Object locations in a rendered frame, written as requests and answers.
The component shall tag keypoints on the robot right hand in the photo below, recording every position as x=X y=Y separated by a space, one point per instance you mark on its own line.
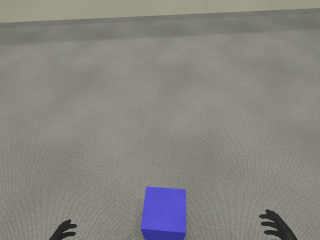
x=284 y=232

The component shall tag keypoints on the robot left hand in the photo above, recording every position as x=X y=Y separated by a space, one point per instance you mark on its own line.
x=59 y=235

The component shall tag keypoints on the carton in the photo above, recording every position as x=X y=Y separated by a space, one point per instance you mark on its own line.
x=164 y=214

